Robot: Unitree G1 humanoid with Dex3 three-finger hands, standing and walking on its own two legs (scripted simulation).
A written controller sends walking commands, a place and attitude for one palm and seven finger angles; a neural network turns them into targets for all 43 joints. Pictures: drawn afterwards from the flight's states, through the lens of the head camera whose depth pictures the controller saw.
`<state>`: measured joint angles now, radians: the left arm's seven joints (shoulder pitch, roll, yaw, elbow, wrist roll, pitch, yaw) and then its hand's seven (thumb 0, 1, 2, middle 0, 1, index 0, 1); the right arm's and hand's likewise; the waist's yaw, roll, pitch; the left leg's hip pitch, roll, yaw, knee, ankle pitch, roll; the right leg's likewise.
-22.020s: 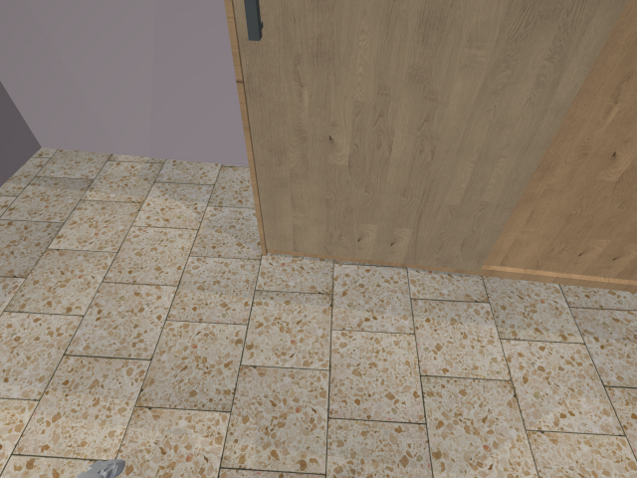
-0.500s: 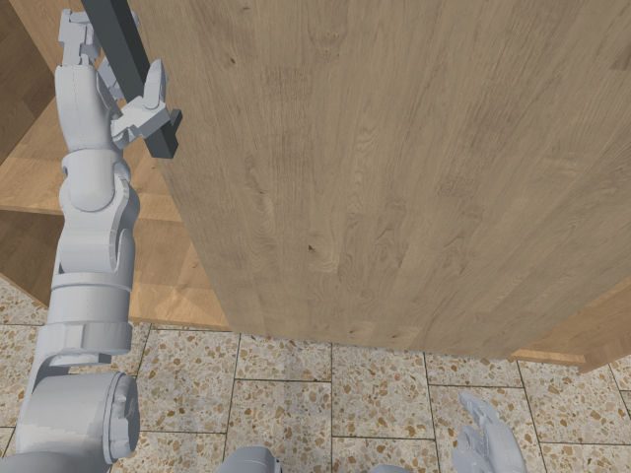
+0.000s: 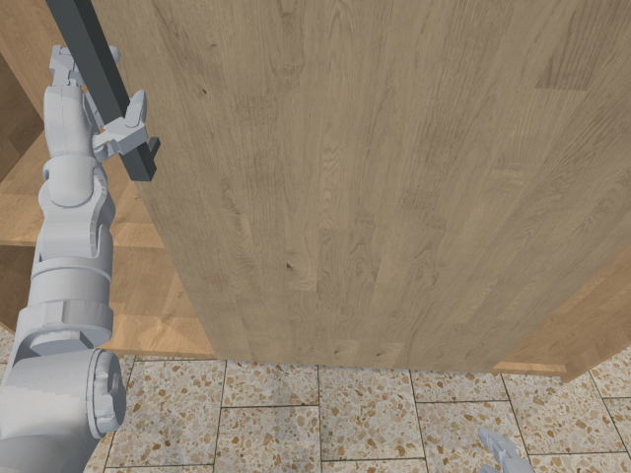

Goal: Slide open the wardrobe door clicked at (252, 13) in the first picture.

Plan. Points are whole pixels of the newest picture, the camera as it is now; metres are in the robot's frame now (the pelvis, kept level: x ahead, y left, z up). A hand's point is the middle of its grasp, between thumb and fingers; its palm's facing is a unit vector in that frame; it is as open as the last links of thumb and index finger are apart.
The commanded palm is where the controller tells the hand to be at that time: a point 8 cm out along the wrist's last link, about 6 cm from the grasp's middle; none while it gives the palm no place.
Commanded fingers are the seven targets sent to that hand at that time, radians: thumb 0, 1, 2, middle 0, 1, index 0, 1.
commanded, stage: loosen the grip on the handle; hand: left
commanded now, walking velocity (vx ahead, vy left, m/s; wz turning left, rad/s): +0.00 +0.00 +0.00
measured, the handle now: (112, 68) +0.47 +0.27 +0.25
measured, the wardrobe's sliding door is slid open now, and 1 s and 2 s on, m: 0.56 0.56 0.56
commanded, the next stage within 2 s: slip the hand off the handle in 0.52 s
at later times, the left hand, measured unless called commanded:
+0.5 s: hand (121, 121) +0.44 +0.26 +0.21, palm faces +0.38 -0.92 -0.07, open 14.1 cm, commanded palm +0.39 +0.29 +0.20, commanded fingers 0.00 -0.55 0.20 -0.25 -1.15 -0.25 -1.15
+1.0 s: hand (65, 127) +0.43 +0.32 +0.21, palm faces +0.44 -0.90 -0.07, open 14.7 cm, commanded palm +0.40 +0.35 +0.20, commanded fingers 0.00 -0.55 0.20 -0.25 -1.15 -0.25 -1.15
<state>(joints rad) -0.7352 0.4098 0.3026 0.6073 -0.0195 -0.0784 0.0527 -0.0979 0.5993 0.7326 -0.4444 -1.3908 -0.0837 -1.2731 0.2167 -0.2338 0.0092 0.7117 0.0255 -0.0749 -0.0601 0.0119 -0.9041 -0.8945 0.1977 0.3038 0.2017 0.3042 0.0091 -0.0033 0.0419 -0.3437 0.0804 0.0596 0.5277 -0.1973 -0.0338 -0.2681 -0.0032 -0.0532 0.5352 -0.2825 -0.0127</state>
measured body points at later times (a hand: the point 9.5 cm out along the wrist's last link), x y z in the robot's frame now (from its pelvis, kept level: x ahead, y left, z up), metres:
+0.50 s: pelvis -0.01 +0.01 +0.00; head +0.01 +0.02 +0.45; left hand +0.41 +0.31 +0.21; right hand +0.05 -0.26 -0.11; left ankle +0.05 +0.14 -0.73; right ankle +0.00 -0.11 -0.73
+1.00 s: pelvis +0.02 +0.01 +0.00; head +0.03 +0.02 +0.44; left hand +0.40 +0.37 +0.21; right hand +0.13 -0.24 -0.11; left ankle +0.05 +0.14 -0.73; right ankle +0.00 -0.11 -0.73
